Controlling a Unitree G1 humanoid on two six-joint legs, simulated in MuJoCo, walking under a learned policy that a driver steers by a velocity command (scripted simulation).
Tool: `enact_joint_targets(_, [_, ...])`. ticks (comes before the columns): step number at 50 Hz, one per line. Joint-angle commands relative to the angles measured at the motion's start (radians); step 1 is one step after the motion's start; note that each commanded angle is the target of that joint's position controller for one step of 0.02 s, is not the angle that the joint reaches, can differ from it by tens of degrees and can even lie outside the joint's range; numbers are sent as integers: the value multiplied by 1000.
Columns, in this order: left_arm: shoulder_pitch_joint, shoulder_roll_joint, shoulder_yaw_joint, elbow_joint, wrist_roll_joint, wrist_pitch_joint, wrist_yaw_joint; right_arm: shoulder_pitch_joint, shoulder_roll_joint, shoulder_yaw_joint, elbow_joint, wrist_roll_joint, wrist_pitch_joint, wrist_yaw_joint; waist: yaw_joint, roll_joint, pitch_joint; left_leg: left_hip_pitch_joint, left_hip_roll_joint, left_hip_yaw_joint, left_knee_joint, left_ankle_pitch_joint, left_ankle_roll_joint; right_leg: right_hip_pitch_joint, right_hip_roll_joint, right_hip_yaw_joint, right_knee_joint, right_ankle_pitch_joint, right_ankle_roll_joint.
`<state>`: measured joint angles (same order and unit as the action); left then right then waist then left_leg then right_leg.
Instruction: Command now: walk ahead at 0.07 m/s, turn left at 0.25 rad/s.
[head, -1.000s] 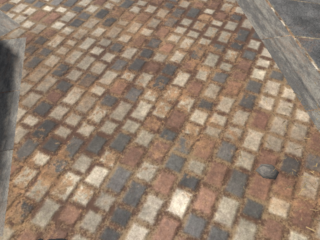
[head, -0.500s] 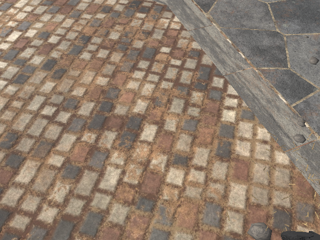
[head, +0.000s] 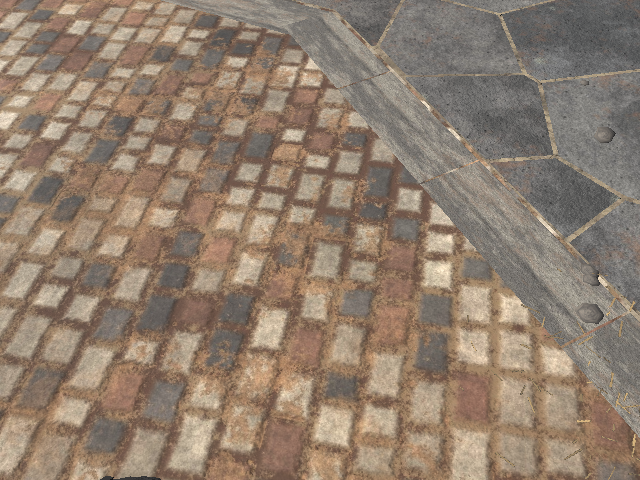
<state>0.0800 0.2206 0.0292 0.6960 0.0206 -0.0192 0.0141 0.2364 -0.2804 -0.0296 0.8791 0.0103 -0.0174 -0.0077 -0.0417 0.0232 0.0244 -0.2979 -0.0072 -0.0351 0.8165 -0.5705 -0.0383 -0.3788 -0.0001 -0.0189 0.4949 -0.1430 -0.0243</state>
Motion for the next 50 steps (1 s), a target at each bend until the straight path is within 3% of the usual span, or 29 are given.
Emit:
enact_joint_targets(1, [50, 206, 63, -26, -6, 3, 16, 43, -147, -51, -51, 7, 48, -26, 35, -153, -126, -202, 47, -29, 264, -22, -40, 229, -330, 291, -182, 299, -230])
enact_joint_targets(4, [-29, 175, 60, -18, 0, 8, 24, 64, -98, -53, -54, 4, 73, -37, 5, -169, -93, -136, 50, 20, 234, 84, -50, 95, -270, 141, -223, 169, -205])
enact_joint_targets(7, [-45, 171, 63, 4, -2, 13, 33, 13, -73, -47, -89, 2, 75, -27, 21, -175, -108, -83, 68, 42, 89, 166, -30, 98, -268, 74, -218, 145, -204])
enact_joint_targets(10, [-33, 199, 72, 25, -13, 23, 38, 6, -96, -53, -113, 2, 70, -5, 23, -174, -138, -25, 66, 66, -36, 213, 1, 150, -307, 70, -183, 157, -195])
enact_joint_targets(12, [-50, 207, 76, 35, -35, 33, 39, 65, -106, -63, -98, -3, 69, 9, -16, -154, -136, 76, 35, 107, -204, 322, 47, 125, -291, 30, -114, 89, -141])
enact_joint_targets(13, [-20, 183, 73, 54, -45, 38, 38, 87, -126, -73, -91, -12, 69, 12, -18, -97, -109, 123, 25, 75, -304, 378, 84, 76, -247, -17, -23, -29, -77])
enact_joint_targets(14, [33, 134, 64, 64, -25, 43, 31, 87, -212, -95, -109, -16, 68, -1, 14, 149, -58, 172, 192, -194, -465, 544, 163, -81, -134, -132, 228, -229, 29])
enact_joint_targets(15, [-66, 127, 60, -1, -6, 40, 38, 69, -312, -108, -145, -35, 59, -5, -6, 323, -8, 141, 388, -519, -551, 655, 348, -295, 25, -75, 426, -508, 85])
enact_joint_targets(16, [-124, 157, 71, -11, -7, 37, 42, 68, -277, -100, -152, -63, 34, -1, -33, 216, -40, 110, 374, -513, -569, 574, 384, -294, 12, 55, 587, -509, 70])
enact_joint_targets(17, [-91, 173, 80, 3, -20, 38, 42, 19, -249, -93, -158, -53, 15, -4, 6, 171, -39, 108, 320, -422, -557, 521, 328, -295, -6, 89, 625, -415, 53])
enact_joint_targets(18, [-48, 181, 88, 35, -19, 40, 47, -40, -221, -90, -170, -26, 9, -10, 35, 115, -41, 118, 268, -356, -537, 474, 267, -295, -20, 96, 620, -330, 53])
enact_joint_targets(19, [-32, 191, 94, 50, -12, 41, 53, -71, -189, -80, -179, -5, 9, -16, 42, 112, -47, 128, 248, -326, -526, 491, 237, -294, -24, 99, 612, -279, 60])
enact_joint_targets(21, [-25, 175, 94, 53, -14, 33, 48, -54, -161, -68, -183, -4, 14, -27, 45, 104, -83, 140, 216, -293, -506, 599, 236, -248, -4, 94, 630, -219, 78])
enact_joint_targets(25, [-52, 143, 81, 46, -25, 19, 43, -5, -178, -77, -183, 0, 23, -41, 20, 101, -100, 239, 203, -313, -481, 632, 246, -253, 11, 106, 448, -184, 103])
enact_joint_targets(29, [-66, 148, 75, 46, -30, 11, 29, -19, -202, -88, -199, -2, 36, -41, 7, 127, -86, 194, 190, -367, -477, 571, 260, -153, 27, 114, 286, -196, 116])
enact_joint_targets(31, [-46, 160, 75, 53, -37, 2, 16, -28, -195, -87, -204, 2, 39, -36, 4, 128, -104, 162, 179, -398, -506, 341, 266, -90, 26, 104, 217, -193, 106])
enact_joint_targets(34, [-37, 163, 72, 56, -44, -22, -5, -37, -176, -75, -200, 2, 37, -28, 2, 156, -71, 84, 162, -441, -528, 93, 263, 18, 29, 65, 100, -205, 72])
enact_joint_targets(36, [33, 147, 69, 86, -44, -45, -17, -45, -153, -62, -194, 2, 35, -28, 47, 127, -59, 16, 123, -434, -495, 16, 231, 173, 28, 35, -80, -98, 30])
enact_joint_targets(37, [83, 154, 70, 107, -37, -54, -18, -36, -120, -49, -190, -3, 30, -28, 66, 92, -67, -40, 86, -404, -442, -2, 196, 277, -8, 57, -132, -89, 5])
enact_joint_targets(38, [176, 193, 75, 129, -20, -62, -15, -38, -61, -31, -196, -8, 21, -24, 89, -36, -98, -157, 9, -300, -219, -25, 141, 409, -166, 232, -186, -189, -48])
enact_joint_targets(39, [250, 302, 97, 154, 2, -64, -19, -61, -57, -32, -238, 8, 3, -24, 88, -226, -54, -377, -129, -123, -13, -31, 96, 451, -325, 563, -297, -420, -180])
enact_joint_targets(40, [222, 282, 96, 149, 2, -75, -23, -111, -142, -53, -253, 13, -15, -26, 96, -201, 54, -494, -60, -152, 130, -6, 83, 383, -398, 685, -340, -543, -257])
enact_joint_targets(41, [178, 227, 80, 137, -17, -81, -16, -97, -176, -65, -237, 16, -24, -20, 76, -171, 92, -526, -26, -166, 181, 82, 78, 379, -358, 606, -342, -536, -236])
enact_joint_targets(43, [164, 191, 67, 133, -35, -79, -8, -88, -156, -66, -219, 1, -36, -7, 67, -168, 77, -549, 22, -108, 186, 208, 55, 420, -285, 467, -348, -406, -176])
enact_joint_targets(44, [180, 182, 61, 138, -34, -78, -5, -115, -136, -62, -224, -2, -44, 1, 78, -159, 72, -538, 46, -82, 170, 269, 45, 417, -265, 409, -356, -318, -163])
enact_joint_targets(47, [238, 186, 59, 157, -32, -75, -3, -187, -65, -40, -246, -3, -56, 14, 113, -148, 54, -473, 63, 4, 61, 388, 15, 383, -211, 270, -373, -111, -161])
enact_joint_targets(50, [280, 207, 59, 169, -37, -66, -3, -268, -29, -23, -275, 3, -66, 25, 144, -151, 60, -337, 48, 46, -136, 458, 4, 308, -184, 192, -369, 6, -155])
